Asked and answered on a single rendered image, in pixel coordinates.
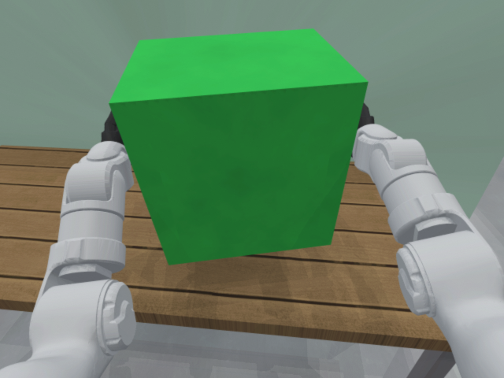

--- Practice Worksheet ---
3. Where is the carton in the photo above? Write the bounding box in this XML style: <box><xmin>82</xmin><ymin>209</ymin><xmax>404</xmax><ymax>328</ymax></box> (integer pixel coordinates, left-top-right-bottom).
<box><xmin>109</xmin><ymin>28</ymin><xmax>368</xmax><ymax>265</ymax></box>

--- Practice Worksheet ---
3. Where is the left robot hand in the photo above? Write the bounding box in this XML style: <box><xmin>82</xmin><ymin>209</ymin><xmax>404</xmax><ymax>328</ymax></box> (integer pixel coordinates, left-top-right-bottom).
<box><xmin>101</xmin><ymin>111</ymin><xmax>132</xmax><ymax>165</ymax></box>

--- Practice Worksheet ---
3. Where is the robot left forearm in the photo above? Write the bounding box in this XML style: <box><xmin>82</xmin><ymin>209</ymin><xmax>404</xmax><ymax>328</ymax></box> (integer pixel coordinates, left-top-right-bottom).
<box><xmin>29</xmin><ymin>141</ymin><xmax>134</xmax><ymax>352</ymax></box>

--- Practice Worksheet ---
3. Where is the right robot hand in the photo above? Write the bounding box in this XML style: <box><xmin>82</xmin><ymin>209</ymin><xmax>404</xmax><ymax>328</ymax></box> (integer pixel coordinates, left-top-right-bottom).
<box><xmin>351</xmin><ymin>103</ymin><xmax>374</xmax><ymax>157</ymax></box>

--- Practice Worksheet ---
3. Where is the robot right forearm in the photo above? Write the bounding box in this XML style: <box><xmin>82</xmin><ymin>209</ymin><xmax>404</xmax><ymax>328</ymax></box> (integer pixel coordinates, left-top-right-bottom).
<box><xmin>352</xmin><ymin>124</ymin><xmax>504</xmax><ymax>285</ymax></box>

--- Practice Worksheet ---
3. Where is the right robot upper arm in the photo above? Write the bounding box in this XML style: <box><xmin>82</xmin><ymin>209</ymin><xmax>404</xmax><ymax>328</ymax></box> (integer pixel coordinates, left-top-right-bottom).
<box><xmin>396</xmin><ymin>230</ymin><xmax>504</xmax><ymax>378</ymax></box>

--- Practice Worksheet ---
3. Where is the left robot upper arm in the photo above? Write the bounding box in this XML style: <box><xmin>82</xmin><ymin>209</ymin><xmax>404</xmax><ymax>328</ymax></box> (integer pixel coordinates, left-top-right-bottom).
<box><xmin>0</xmin><ymin>279</ymin><xmax>136</xmax><ymax>378</ymax></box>

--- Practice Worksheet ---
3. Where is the table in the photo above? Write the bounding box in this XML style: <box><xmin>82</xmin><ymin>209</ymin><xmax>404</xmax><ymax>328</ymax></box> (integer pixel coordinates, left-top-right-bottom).
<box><xmin>0</xmin><ymin>145</ymin><xmax>456</xmax><ymax>378</ymax></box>

